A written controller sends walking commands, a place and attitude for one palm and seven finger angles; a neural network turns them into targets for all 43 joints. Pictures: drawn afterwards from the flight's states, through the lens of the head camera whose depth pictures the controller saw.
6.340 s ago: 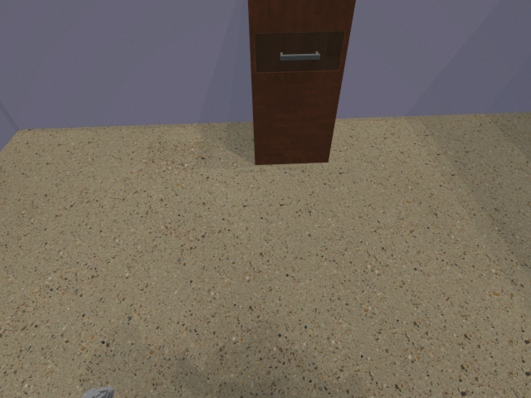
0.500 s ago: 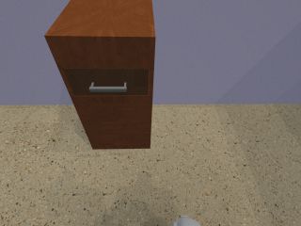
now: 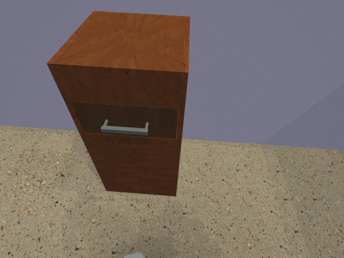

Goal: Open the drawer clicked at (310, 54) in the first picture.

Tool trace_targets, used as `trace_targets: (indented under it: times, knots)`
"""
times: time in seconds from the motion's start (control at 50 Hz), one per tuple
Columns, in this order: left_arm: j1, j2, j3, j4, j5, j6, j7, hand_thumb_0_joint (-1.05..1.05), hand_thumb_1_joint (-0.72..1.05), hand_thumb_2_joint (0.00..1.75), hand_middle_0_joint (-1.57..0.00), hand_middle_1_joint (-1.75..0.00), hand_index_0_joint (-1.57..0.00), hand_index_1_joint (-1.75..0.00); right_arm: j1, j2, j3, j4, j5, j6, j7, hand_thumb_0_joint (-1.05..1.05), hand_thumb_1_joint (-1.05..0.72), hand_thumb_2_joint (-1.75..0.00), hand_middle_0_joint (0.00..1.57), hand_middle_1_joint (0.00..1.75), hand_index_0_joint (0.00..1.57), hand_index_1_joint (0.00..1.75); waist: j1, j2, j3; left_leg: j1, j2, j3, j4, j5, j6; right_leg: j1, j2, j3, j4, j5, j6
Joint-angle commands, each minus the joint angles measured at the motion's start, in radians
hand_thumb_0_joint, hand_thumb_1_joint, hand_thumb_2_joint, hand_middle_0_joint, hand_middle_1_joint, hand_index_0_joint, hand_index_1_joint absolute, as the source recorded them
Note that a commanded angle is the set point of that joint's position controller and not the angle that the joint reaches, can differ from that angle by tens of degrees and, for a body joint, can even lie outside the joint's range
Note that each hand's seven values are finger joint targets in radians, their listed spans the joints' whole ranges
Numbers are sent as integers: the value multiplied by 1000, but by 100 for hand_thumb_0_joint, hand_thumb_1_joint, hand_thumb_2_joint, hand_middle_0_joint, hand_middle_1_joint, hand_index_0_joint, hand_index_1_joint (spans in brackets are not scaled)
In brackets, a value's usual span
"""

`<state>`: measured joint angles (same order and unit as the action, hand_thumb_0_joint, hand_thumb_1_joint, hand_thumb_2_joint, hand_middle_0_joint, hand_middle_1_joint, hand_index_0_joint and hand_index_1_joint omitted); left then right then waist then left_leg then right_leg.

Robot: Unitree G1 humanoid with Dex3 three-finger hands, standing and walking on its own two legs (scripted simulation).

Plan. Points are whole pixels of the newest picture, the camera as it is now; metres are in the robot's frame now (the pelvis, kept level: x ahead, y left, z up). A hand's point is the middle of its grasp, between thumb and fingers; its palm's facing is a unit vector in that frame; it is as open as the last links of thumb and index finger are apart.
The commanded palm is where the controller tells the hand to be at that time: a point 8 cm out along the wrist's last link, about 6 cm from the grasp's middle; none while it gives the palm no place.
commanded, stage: come to a stop and stand still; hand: left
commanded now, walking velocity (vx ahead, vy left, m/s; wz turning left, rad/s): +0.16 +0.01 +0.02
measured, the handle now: (125, 126) +0.58 +0.23 -0.12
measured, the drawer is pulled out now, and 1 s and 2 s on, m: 0.00 0.00 0.00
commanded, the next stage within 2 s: look again from close up in 1.72 s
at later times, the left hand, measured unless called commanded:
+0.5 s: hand out of the picture +0.09 +0.17 -0.17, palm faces +0.01 -0.95 -0.30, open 7.4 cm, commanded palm none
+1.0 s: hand out of the picture +0.02 +0.17 -0.17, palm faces +0.07 -0.96 -0.26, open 7.4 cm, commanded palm none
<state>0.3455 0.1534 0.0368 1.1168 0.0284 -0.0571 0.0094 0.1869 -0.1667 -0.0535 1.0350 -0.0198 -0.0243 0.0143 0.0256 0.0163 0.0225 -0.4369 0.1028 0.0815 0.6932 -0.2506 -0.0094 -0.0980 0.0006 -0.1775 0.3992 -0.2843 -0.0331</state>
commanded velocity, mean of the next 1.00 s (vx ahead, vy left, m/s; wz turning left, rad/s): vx -0.07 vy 0.04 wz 0.00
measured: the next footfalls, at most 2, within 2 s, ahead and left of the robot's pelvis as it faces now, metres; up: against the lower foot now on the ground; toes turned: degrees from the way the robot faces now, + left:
left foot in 0.06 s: +0.13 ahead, +0.12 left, +0.00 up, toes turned +7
right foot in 0.48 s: +0.09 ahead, -0.14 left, +0.00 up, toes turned -5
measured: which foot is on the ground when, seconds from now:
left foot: up 0.00-0.04, down 0.06-0.48, up 0.50-1.00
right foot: down 0.00-0.06, up 0.08-0.46, down 0.48-1.00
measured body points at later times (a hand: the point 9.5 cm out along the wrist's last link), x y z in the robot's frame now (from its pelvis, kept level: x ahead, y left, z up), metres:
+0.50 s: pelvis +0.04 -0.03 -0.01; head +0.06 -0.06 +0.43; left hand +0.09 +0.22 -0.15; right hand +0.11 -0.27 -0.18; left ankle +0.09 +0.12 -0.74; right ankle +0.05 -0.13 -0.74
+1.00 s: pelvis +0.01 -0.03 +0.00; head +0.03 -0.04 +0.45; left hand +0.02 +0.22 -0.15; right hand +0.04 -0.27 -0.16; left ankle -0.03 +0.12 -0.73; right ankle +0.05 -0.13 -0.74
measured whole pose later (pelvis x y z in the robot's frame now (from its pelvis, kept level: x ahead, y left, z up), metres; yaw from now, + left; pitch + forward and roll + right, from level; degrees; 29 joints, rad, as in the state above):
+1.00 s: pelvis +0.01 -0.03 +0.00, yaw -1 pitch +1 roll +1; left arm 0.26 0.18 0.05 1.07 0.03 0.03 0.02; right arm 0.24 -0.20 -0.05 1.05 -0.01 0.02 -0.01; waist 0.04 0.01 0.03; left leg -0.17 0.03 0.02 0.47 -0.31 -0.01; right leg -0.30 -0.05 -0.09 0.46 -0.17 -0.03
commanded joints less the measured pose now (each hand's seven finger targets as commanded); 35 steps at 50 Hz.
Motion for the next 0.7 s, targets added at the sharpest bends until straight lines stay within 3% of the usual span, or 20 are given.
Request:
trace_targets:
  times: [0.0,0.02,0.04,0.06,0.08,0.1,0.14,0.16,0.2,0.28,0.38,0.4,0.42,0.44,0.46,0.48,0.5,0.52,0.58,0.68]
  knots:
    - [28,129,21,-34,-12,0,6,0,90,90,-20,-30,-20,-30,117,-50,5,-4,-3,-27,-7,0,-90,-90,20,30,20,30,-49,-68,11,274,-44,39,-216,109,6,-128,-217,128,1,240,-70]
    - [46,96,12,-32,-15,5,5,0,90,90,-20,-30,-20,-30,188,-100,-3,17,-7,-35,-15,0,-90,-90,20,30,20,30,-71,33,-35,419,26,-47,-256,212,32,-207,-157,90,159,191,-32]
    - [73,41,-2,-46,-20,10,5,0,90,90,-20,-30,-20,-30,252,-182,-16,23,-11,-34,-26,0,-90,-90,20,30,20,30,-80,226,-78,527,227,-279,-298,407,118,-349,-56,21,352,-90,16]
    - [67,37,-10,-50,-21,13,12,0,90,90,-20,-30,-20,-30,250,-186,-10,26,-3,-21,-35,0,-90,-90,20,30,20,30,-70,234,-91,463,322,-347,-370,557,197,-337,-43,67,485,-344,32]
    - [58,31,-14,-33,-19,26,22,0,90,90,-20,-30,-20,-30,166,-151,6,20,-3,-15,-47,0,-90,-90,20,30,20,30,-43,163,-54,357,295,-284,-385,594,198,-278,-80,130,493,-338,36]
    - [64,20,-19,-21,-21,37,25,0,90,90,-20,-30,-20,-30,89,-124,17,4,1,-16,-56,0,-90,-90,20,30,20,30,-21,153,-18,293,270,-238,-393,651,189,-253,-103,146,465,-293,47]
    - [70,40,-18,-2,-22,50,25,0,90,90,-20,-30,-20,-30,22,-108,23,-1,7,-6,-62,0,-90,-90,20,30,20,30,-6,116,25,255,224,-157,-375,735,170,-217,-111,149,379,-215,58]
    - [79,44,-14,-1,-22,60,26,0,90,90,-20,-30,-20,-30,14,-112,15,-4,7,0,-64,0,-90,-90,20,30,20,30,-7,89,-5,289,218,-139,-363,755,168,-211,-105,142,350,-183,63]
    - [73,64,-4,-24,-16,79,26,0,90,90,-20,-30,-20,-30,16,-148,-6,-12,11,13,-67,0,-90,-90,20,30,20,30,-17,93,-55,333,226,-129,-346,751,175,-226,-87,127,356,-149,64]
    - [23,74,18,-79,-7,103,23,0,90,90,-20,-30,-20,-30,2,-181,-32,-26,2,34,-68,0,-90,-90,20,30,20,30,-26,119,-69,308,260,-129,-344,682,198,-268,-75,139,475,-190,58]
    - [28,68,25,-112,-10,98,19,0,90,90,-20,-30,-20,-30,-65,-177,-39,-55,-4,47,-53,0,-90,-90,20,30,20,30,3,161,-59,220,206,-86,-307,433,146,-172,-62,118,302,-59,50]
    - [49,75,26,-106,-9,91,19,0,90,90,-20,-30,-20,-30,-68,-171,-39,-56,-1,50,-48,0,-90,-90,20,30,20,30,18,131,-65,190,176,-72,-265,320,116,-114,-62,113,186,35,52]
    - [56,101,26,-106,-3,80,22,0,90,90,-20,-30,-20,-30,-56,-144,-35,-55,4,52,-41,0,-90,-90,20,30,20,30,20,45,-64,165,108,-36,-191,170,68,-80,-84,153,47,146,50]
    - [10,168,28,-119,7,65,28,0,90,90,-20,-30,-20,-30,-16,-78,-24,-60,13,55,-33,0,-90,-90,20,30,20,30,-8,-184,-42,100,-11,26,-70,-43,9,-98,-224,357,-61,228,4]
    - [-33,220,32,-141,3,61,27,0,90,90,-20,-30,-20,-30,-21,-54,-17,-78,14,64,-28,0,-90,-90,20,30,20,30,-7,-297,1,80,-69,6,39,-251,-6,-186,-353,450,-139,301,-81]
    - [-51,229,30,-155,2,63,25,0,90,90,-20,-30,-20,-30,-23,-74,-23,-71,12,73,-25,0,-90,-90,20,30,20,30,3,-204,-10,116,-62,-51,139,-289,0,-245,-377,432,-168,183,-133]
    - [-86,224,36,-162,3,65,28,0,90,90,-20,-30,-20,-30,-38,-72,-23,-68,8,82,-23,0,-90,-90,20,30,20,30,-3,-194,15,83,-57,-81,207,-267,6,-276,-352,448,-187,68,-134]
    - [-116,218,38,-162,1,65,29,0,90,90,-20,-30,-20,-30,-26,-83,-23,-56,4,84,-22,0,-90,-90,20,30,20,30,-10,-234,43,48,-57,-99,257,-227,8,-272,-335,453,-191,20,-126]
    - [-138,202,39,-174,-4,60,29,0,90,90,-20,-30,-20,-30,46,-108,-26,-24,2,76,-15,0,-90,-90,20,30,20,30,-19,-156,33,2,-58,-109,309,-123,-4,-180,-303,375,-166,56,-103]
    - [-68,213,52,-159,-4,53,34,0,90,90,-20,-30,-20,-30,44,-113,-21,-36,-1,71,-16,0,-90,-90,20,30,20,30,26,-121,-11,-43,-58,-113,244,-131,-27,-22,-340,393,-151,133,-130]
